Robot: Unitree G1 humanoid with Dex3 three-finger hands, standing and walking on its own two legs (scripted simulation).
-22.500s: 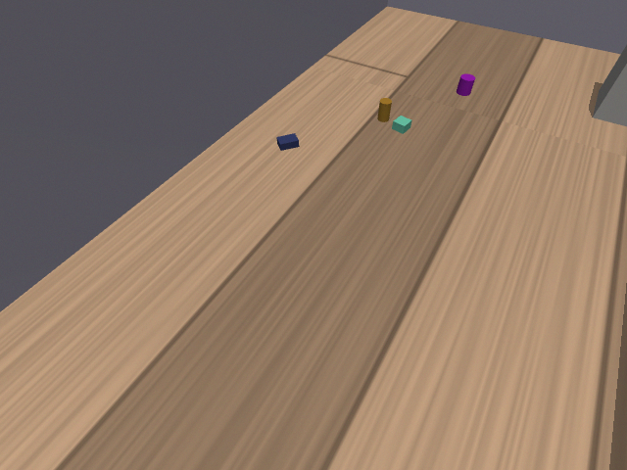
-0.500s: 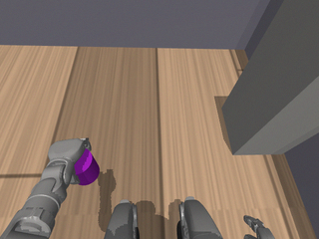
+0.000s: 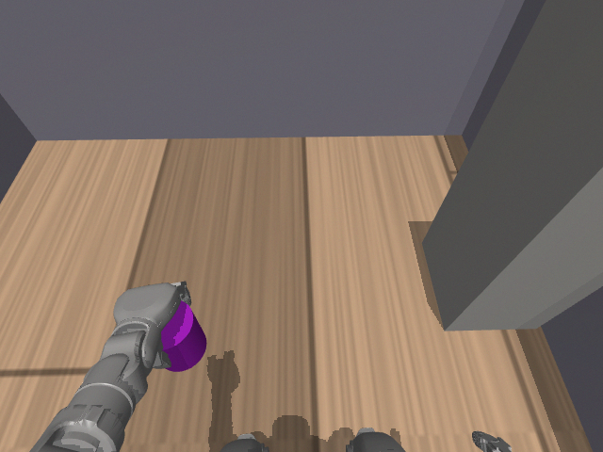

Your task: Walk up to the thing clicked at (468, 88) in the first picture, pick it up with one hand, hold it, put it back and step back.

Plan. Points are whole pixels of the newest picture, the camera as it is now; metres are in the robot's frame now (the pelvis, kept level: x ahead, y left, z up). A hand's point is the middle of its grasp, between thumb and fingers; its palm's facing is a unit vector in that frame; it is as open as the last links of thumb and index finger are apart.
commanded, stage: hold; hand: left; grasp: from above
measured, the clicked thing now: (175, 326) +0.34 +0.21 -0.14
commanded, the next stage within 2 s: none
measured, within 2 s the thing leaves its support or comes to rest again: neither
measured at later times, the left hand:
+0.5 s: hand (154, 315) +0.32 +0.22 -0.05, palm faces -0.48 -0.06 -0.88, open 11.1 cm
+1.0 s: hand (149, 326) +0.30 +0.21 -0.03, palm faces -0.49 -0.05 -0.87, open 11.1 cm
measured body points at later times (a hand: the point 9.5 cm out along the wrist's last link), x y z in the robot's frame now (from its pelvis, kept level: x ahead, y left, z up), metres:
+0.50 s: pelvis +0.02 +0.00 +0.02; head +0.05 -0.01 +0.47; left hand +0.34 +0.22 +0.00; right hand +0.12 -0.28 -0.09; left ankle +0.02 +0.12 -0.70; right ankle +0.02 -0.14 -0.70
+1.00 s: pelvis +0.01 +0.00 +0.03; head +0.02 -0.02 +0.48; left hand +0.32 +0.21 +0.02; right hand +0.12 -0.27 -0.09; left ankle +0.02 +0.12 -0.70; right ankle +0.02 -0.14 -0.70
